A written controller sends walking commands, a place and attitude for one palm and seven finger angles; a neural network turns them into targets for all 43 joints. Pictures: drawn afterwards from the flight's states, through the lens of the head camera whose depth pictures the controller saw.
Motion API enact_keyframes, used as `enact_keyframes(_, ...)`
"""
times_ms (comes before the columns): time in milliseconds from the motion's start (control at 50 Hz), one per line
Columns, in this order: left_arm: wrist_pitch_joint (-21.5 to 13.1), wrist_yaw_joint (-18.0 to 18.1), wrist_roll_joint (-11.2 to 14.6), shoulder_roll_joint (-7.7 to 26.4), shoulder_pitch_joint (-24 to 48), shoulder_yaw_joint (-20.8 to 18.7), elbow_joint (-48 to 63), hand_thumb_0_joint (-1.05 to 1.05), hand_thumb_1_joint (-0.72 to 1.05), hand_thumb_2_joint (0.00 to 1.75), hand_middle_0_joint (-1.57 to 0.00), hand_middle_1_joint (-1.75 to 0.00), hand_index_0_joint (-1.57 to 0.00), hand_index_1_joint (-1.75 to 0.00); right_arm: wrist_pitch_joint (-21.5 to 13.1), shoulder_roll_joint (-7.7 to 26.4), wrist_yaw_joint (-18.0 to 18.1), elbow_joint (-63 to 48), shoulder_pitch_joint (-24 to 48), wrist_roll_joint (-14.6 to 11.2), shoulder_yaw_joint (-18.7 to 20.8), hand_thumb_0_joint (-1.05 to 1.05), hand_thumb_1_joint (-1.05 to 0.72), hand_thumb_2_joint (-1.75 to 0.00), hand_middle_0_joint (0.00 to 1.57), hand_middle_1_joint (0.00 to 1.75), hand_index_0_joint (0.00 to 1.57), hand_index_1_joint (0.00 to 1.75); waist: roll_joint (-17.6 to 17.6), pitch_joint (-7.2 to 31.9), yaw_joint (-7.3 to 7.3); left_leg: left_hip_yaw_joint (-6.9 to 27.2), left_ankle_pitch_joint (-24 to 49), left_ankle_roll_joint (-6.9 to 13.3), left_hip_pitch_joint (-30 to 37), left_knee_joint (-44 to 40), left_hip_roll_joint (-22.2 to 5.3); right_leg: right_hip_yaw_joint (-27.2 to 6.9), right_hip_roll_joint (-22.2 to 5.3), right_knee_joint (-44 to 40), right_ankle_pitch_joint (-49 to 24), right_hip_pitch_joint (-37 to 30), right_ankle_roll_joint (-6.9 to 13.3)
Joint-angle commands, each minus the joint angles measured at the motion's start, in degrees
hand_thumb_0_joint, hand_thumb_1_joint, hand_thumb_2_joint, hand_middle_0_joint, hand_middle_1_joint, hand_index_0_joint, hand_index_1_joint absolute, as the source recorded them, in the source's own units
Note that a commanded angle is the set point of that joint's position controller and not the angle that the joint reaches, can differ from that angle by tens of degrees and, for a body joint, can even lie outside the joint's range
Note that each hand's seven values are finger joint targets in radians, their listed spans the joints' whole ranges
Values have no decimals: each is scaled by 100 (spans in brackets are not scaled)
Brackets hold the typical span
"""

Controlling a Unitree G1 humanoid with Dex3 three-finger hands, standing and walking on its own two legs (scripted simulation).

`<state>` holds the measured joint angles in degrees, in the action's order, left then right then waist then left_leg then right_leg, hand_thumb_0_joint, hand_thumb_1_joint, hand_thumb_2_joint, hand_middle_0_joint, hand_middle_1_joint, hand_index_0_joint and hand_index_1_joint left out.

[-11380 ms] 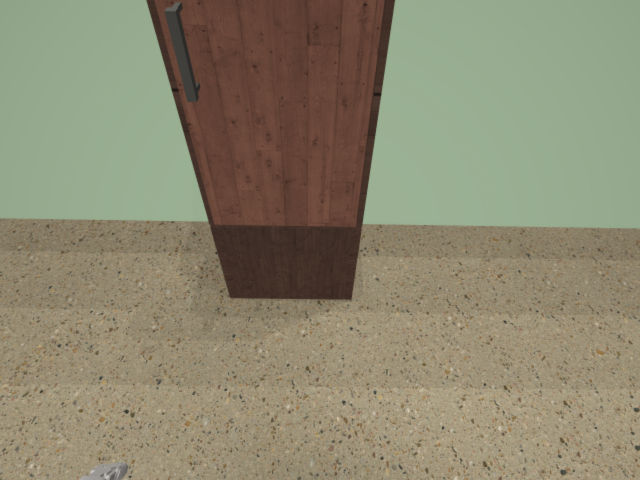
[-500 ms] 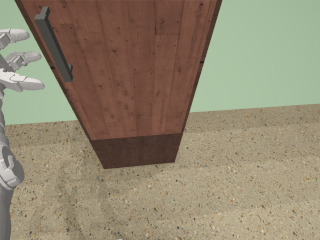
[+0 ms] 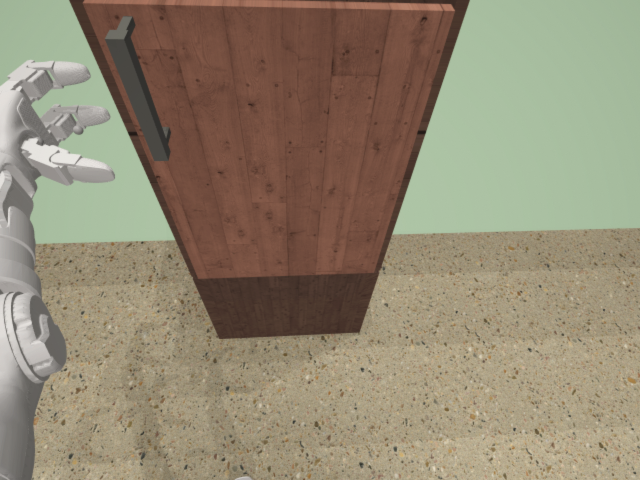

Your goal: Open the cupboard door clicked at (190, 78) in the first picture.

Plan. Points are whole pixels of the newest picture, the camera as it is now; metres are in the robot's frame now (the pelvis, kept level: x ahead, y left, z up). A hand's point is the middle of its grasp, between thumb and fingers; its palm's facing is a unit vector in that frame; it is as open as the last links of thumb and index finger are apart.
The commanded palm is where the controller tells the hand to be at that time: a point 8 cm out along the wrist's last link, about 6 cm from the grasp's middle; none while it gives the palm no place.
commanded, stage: move the hooked fingers beside the handle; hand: left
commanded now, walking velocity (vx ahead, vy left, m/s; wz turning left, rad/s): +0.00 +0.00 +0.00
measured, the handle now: (145, 94) +0.55 +0.19 +0.17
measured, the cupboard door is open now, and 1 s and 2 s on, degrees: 0 0 0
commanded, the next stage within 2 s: slide the fingers in behind the handle in 0.06 s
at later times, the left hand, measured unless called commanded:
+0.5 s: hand (108, 123) +0.49 +0.22 +0.17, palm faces +0.01 -1.00 +0.02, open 14.0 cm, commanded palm +0.47 +0.28 +0.17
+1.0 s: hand (123, 131) +0.48 +0.21 +0.17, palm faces +0.00 -1.00 +0.02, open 14.0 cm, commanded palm +0.46 +0.25 +0.17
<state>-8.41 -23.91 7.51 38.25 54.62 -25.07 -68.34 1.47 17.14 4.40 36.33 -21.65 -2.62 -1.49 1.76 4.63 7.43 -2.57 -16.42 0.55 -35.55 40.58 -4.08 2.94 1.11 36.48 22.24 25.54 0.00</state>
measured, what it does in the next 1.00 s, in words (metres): stands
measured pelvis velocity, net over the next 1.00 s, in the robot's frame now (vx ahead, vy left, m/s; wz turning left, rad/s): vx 0.00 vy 0.00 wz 0.01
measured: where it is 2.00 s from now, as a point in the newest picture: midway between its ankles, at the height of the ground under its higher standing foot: outside the picture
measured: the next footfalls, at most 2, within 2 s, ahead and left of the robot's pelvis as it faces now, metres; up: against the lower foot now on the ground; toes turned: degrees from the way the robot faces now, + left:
none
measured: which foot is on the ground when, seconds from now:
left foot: down 0.00-1.00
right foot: down 0.00-1.00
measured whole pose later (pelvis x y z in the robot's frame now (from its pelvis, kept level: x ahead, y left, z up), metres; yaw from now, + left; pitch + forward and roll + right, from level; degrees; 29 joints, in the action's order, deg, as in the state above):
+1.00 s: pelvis +0.00 +0.00 +0.00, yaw +0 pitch +10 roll -2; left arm -6.9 -17.7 8.2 30.5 53.4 -20.8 -63.2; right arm 0.8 16.3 3.4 37.3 -21.5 -2.5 -0.8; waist 2.1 4.7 6.8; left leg -2.3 -16.5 0.4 -34.3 40.5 -3.8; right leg 3.1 1.0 36.6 22.6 24.3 0.2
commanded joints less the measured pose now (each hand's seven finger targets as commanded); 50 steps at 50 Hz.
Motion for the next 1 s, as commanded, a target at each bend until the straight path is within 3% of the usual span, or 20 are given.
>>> enact_keyframes(0,-321,-39,168,1858,2863,-167,1079,0,-50,30,-30,-120,-30,-120,-96,1069,136,-327,-691,-27,336,0,-90,-90,20,30,20,30,370,1811,112,385,1564,240,2225,-187,246,-131,149,-508,-2017,446,13)
enact_keyframes(80,-414,-51,122,1725,3064,-17,1209,0,-50,30,-30,-120,-30,-120,-138,1058,135,-276,-730,-13,359,0,-90,-90,20,30,20,30,718,2032,151,474,1614,195,2551,-162,214,-123,161,-501,-1867,684,26)
enact_keyframes(100,-467,-64,184,1522,3182,122,1292,0,-50,30,-30,-120,-30,-120,-147,1045,143,-231,-768,4,359,0,-90,-90,20,30,20,30,669,2086,236,477,1698,208,2638,-131,211,-96,170,-483,-1909,690,37)
enact_keyframes(140,-438,-63,210,1689,3144,-37,1072,0,-50,30,-30,-120,-30,-120,-148,1072,143,-170,-789,-6,363,0,-90,-90,20,30,20,30,531,2045,209,495,1616,206,2526,-154,200,-116,168,-511,-1909,655,15)
enact_keyframes(160,-411,-87,215,1437,3135,144,1094,0,-50,30,-30,-120,-30,-120,-168,1046,127,-177,-783,-4,369,0,-90,-90,20,30,20,30,697,2060,212,485,1604,200,2593,-163,209,-103,172,-513,-1859,729,21)
enact_keyframes(200,-350,-40,242,1360,3020,131,997,0,-50,30,-30,-120,-30,-120,-176,1041,128,-160,-830,17,363,0,-90,-90,20,30,20,30,494,1971,209,465,1575,231,2484,-161,221,-81,173,-532,-1836,681,22)
enact_keyframes(220,-336,-1,205,1680,3058,-101,1021,0,-50,30,-30,-120,-30,-120,-177,1077,119,-141,-856,17,380,0,-90,-90,20,30,20,30,428,2089,150,472,1587,230,2414,-168,212,-115,166,-522,-1914,580,2)
enact_keyframes(280,-265,102,107,1689,3003,-68,972,0,-50,30,-30,-120,-30,-120,-163,1046,89,-181,-847,14,362,0,-90,-90,20,30,20,30,484,1929,137,410,1481,238,2189,-180,240,-137,156,-527,-1909,533,-13)
enact_keyframes(340,-380,216,41,2060,2853,-412,1226,0,-50,30,-30,-120,-30,-120,-145,1048,69,-254,-886,41,383,0,-90,-90,20,30,20,30,455,2323,-9,390,1748,234,2213,-161,247,-159,162,-433,-2257,174,-6)
enact_keyframes(360,-411,217,39,1870,2847,-285,1348,0,-50,30,-30,-120,-30,-120,-146,1017,47,-295,-843,39,386,0,-90,-90,20,30,20,30,610,2354,7,355,1822,229,2312,-144,262,-155,170,-421,-2329,197,-3)
enact_keyframes(400,-451,226,71,1754,2754,-245,1369,0,-50,30,-30,-120,-30,-120,-120,997,41,-282,-873,44,390,0,-90,-90,20,30,20,30,445,2226,35,352,1908,248,2288,-127,260,-113,191,-421,-2392,174,7)
enact_keyframes(540,-328,228,97,1685,2560,-260,1445,0,-50,30,-30,-120,-30,-120,-92,989,34,-315,-795,2,417,0,-90,-90,20,30,20,30,539,2114,3,300,1856,241,2344,-160,249,-136,184,-470,-2431,220,-4)
enact_keyframes(580,-326,240,144,1311,2641,-20,1567,0,-50,30,-30,-120,-30,-120,-113,960,18,-309,-758,3,426,0,-90,-90,20,30,20,30,591,2059,61,319,1829,228,2497,-157,242,-111,202,-498,-2313,370,4)
enact_keyframes(620,-340,261,209,1391,2694,-127,1606,0,-50,30,-30,-120,-30,-120,-129,985,25,-277,-765,9,430,0,-90,-90,20,30,20,30,508,2109,55,346,1874,232,2534,-154,231,-121,202,-488,-2344,341,13)
enact_keyframes(660,-278,261,235,1080,2701,90,1537,0,-50,30,-30,-120,-30,-120,-149,956,11,-278,-740,3,422,0,-90,-90,20,30,20,30,426,2013,84,344,1855,234,2480,-168,250,-106,198,-485,-2361,350,5)
enact_keyframes(740,-296,384,203,1191,2761,-33,1720,0,-50,30,-30,-120,-30,-120,-164,958,-9,-262,-721,25,430,0,-90,-90,20,30,20,30,521,2212,20,388,2023,217,2609,-132,249,-108,182,-426,-2452,304,25)
enact_keyframes(820,-310,472,226,989,2557,9,1899,0,-50,30,-30,-120,-30,-120,-183,925,-43,-311,-629,23,429,0,-90,-90,20,30,20,30,486,2301,-30,374,2179,209,2719,-101,247,-86,187,-388,-2575,262,33)
enact_keyframes(860,-251,507,226,680,2671,260,1770,0,-50,30,-30,-120,-30,-120,-181,894,-39,-306,-577,10,419,0,-90,-90,20,30,20,30,338,1960,51,377,1939,206,2547,-145,248,-67,181,-434,-2378,362,19)
enact_keyframes(880,-218,542,228,775,2667,174,1698,0,-50,30,-30,-120,-30,-120,-188,917,-30,-304,-572,8,424,0,-90,-90,20,30,20,30,288,1902,40,373,1822,212,2497,-162,242,-81,176,-457,-2304,380,15)
enact_keyframes(980,-302,739,185,430,2874,398,2000,0,-50,30,-30,-120,-30,-120,-253,866,-46,-288,-535,20,420,0,-90,-90,20,30,20,30,573,2132,51,471,1908,164,2861,-156,220,-51,187,-428,-2120,525,63)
